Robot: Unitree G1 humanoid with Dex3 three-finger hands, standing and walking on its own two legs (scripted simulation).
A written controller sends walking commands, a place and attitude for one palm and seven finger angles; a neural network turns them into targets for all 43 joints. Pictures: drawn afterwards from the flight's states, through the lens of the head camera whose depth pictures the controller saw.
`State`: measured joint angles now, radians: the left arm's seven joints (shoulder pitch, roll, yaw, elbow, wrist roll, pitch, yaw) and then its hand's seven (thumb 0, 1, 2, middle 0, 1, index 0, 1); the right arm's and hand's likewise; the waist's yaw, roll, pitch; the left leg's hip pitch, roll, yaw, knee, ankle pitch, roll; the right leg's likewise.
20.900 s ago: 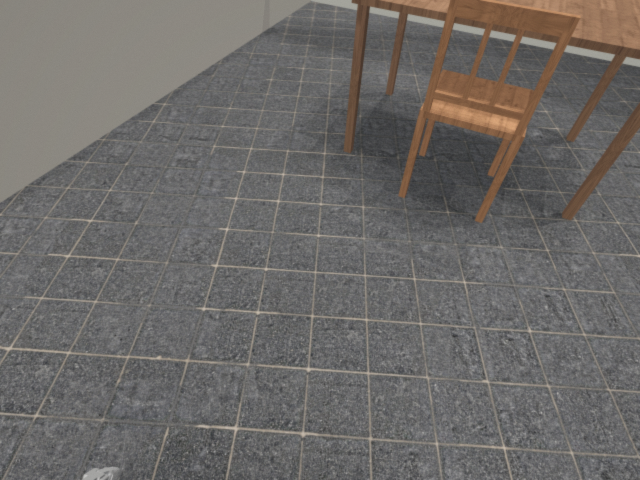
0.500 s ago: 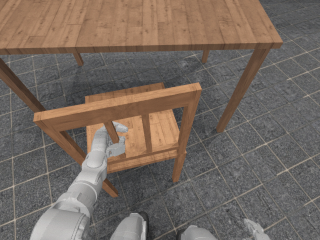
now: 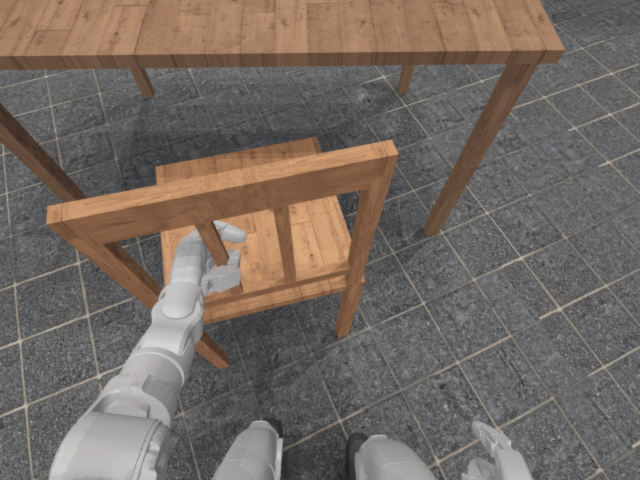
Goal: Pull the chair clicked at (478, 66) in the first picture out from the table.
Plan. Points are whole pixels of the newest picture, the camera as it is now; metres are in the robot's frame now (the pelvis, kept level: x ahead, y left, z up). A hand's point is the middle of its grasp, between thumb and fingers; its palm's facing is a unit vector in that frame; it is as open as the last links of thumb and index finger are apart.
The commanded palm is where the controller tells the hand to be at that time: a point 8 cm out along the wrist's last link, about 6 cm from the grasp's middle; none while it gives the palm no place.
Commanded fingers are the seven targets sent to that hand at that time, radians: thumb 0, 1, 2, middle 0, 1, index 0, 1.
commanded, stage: step backward, pulling the chair out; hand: left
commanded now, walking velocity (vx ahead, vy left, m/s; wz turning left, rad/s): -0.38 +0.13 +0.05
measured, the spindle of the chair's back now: (222, 260) +0.41 +0.15 -0.09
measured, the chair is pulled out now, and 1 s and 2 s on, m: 0.18 0.30 0.42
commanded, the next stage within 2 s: none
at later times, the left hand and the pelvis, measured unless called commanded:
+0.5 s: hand (221, 326) +0.30 +0.13 -0.06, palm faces +0.00 -0.98 -0.18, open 5.2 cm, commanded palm +0.29 +0.18 -0.06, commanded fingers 0.00 0.90 0.90 -0.50 -1.45 -0.50 -1.45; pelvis -0.06 +0.00 +0.00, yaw +3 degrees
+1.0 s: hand (212, 351) +0.27 +0.14 -0.06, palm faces +0.01 -0.99 -0.17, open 5.2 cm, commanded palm +0.26 +0.19 -0.05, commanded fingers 0.00 0.90 0.90 -0.50 -1.45 -0.50 -1.45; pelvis -0.10 +0.01 -0.01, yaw +5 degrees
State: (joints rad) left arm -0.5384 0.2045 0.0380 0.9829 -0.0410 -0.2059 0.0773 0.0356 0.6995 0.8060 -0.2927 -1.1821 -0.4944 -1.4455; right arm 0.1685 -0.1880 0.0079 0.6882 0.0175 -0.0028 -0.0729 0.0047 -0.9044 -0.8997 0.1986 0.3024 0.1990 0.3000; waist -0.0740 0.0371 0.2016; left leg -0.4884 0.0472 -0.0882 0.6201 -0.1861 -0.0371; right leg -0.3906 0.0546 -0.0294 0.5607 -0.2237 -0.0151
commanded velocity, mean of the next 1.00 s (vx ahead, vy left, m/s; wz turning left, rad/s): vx -0.38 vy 0.00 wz -0.01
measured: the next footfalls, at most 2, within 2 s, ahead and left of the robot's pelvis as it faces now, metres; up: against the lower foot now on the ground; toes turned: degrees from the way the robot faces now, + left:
left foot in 0.18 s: +0.02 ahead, +0.15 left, +0.00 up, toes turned +0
left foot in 0.98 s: -0.10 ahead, +0.16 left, +0.00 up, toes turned +3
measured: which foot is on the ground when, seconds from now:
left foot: down 0.00-0.00, up 0.02-0.16, down 0.18-0.82, up 0.84-0.96, down 0.98-1.00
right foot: down 0.00-1.00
